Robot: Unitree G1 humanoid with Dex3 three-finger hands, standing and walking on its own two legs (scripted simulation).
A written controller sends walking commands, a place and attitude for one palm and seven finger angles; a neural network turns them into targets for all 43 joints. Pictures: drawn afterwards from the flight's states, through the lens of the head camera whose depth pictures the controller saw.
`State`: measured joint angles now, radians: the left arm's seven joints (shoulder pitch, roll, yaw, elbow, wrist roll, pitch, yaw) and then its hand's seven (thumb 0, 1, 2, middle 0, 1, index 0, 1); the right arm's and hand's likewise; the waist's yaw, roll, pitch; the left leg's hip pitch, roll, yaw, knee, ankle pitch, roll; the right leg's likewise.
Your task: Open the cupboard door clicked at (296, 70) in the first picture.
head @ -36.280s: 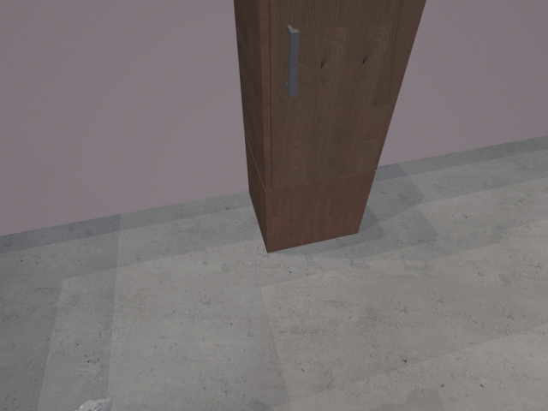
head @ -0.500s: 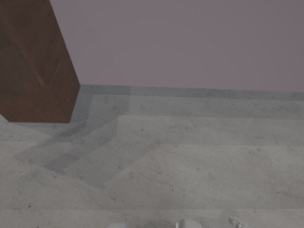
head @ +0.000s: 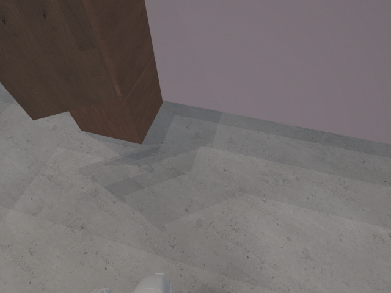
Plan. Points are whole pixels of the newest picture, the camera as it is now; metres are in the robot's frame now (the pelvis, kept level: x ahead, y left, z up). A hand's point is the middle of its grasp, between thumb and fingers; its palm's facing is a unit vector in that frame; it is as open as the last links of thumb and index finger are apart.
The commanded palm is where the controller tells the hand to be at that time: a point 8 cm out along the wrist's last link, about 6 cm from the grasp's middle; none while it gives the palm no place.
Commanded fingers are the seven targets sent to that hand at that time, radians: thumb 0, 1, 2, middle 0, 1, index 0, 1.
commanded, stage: turn to face it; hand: left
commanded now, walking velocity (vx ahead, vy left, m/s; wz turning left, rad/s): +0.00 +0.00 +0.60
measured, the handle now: out of the picture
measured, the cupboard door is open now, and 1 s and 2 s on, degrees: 37 37 37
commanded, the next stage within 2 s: take the last steps up to it in 0.64 s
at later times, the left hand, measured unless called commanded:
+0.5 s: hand out of the picture +0.06 +0.23 -0.16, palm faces +0.28 -0.92 -0.29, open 7.4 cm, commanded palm none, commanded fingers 0.00 0.90 0.90 -0.20 -0.30 -0.20 -0.30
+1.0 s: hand out of the picture -0.03 +0.22 -0.18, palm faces +0.46 -0.86 -0.20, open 7.4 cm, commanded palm none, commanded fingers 0.00 0.90 0.90 -0.20 -0.30 -0.20 -0.30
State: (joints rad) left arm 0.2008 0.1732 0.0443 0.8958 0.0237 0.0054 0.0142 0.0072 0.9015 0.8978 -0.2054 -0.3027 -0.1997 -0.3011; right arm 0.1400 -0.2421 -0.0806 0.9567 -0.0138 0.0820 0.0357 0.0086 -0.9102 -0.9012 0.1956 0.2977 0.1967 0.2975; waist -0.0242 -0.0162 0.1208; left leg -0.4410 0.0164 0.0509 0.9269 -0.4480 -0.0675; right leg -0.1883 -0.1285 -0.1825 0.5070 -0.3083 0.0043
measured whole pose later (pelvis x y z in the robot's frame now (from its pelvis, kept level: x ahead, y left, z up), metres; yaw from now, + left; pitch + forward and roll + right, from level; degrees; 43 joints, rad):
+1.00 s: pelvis +0.04 +0.04 +0.00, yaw +24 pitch +0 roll +0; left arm 0.25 0.21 0.08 1.03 0.03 0.04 -0.02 0.01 0.91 0.90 -0.20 -0.30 -0.20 -0.30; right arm 0.22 -0.18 -0.03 0.99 -0.03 -0.01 -0.01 0.00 -0.91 -0.90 0.20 0.30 0.20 0.30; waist 0.02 -0.03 0.07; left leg -0.22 -0.03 0.04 0.48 -0.27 0.05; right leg -0.43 -0.09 -0.07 1.07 -0.43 0.02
